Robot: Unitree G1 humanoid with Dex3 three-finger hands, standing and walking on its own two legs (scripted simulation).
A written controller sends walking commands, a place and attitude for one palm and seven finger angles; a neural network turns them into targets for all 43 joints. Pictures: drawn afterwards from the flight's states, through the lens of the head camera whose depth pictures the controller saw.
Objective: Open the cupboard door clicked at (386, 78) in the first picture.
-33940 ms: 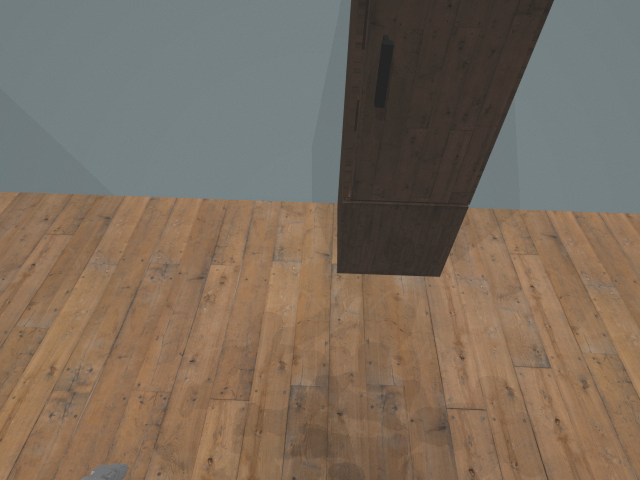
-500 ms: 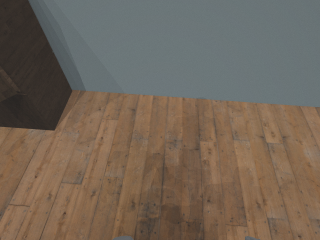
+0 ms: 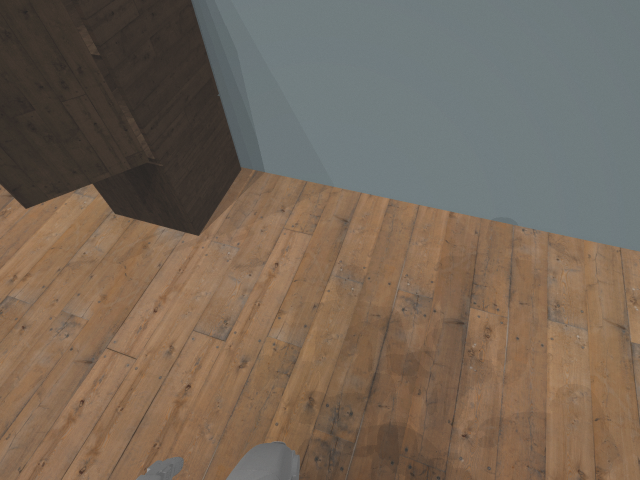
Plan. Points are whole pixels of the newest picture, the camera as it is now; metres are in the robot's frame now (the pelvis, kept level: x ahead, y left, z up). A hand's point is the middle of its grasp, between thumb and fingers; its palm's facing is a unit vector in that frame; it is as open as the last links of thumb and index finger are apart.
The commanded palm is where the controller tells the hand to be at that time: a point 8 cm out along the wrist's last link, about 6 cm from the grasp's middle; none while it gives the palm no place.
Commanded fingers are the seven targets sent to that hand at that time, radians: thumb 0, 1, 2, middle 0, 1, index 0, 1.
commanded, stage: turn to face it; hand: left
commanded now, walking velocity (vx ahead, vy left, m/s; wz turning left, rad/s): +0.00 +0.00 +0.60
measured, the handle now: out of the picture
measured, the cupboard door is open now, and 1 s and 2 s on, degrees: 49 49 49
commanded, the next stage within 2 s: take the last steps up to it in 0.74 s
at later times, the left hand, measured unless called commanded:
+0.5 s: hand out of the picture +0.03 +0.25 -0.16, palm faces +0.29 -0.92 -0.26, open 7.4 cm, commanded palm none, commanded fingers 0.00 0.90 0.90 -0.20 -0.30 -0.20 -0.30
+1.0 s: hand out of the picture -0.06 +0.19 -0.18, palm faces +0.52 -0.83 -0.20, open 7.3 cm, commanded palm none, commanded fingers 0.00 0.90 0.90 -0.20 -0.30 -0.20 -0.30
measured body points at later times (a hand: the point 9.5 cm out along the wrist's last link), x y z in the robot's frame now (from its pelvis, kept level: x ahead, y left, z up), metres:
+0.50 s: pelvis +0.01 +0.02 +0.00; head +0.05 +0.04 +0.45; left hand +0.02 +0.30 -0.14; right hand +0.15 -0.20 -0.14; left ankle +0.00 +0.12 -0.73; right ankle +0.04 -0.14 -0.68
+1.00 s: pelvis +0.02 +0.01 -0.01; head +0.05 +0.04 +0.44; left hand -0.09 +0.23 -0.16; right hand +0.21 -0.17 -0.15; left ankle -0.03 +0.09 -0.74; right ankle +0.04 -0.12 -0.73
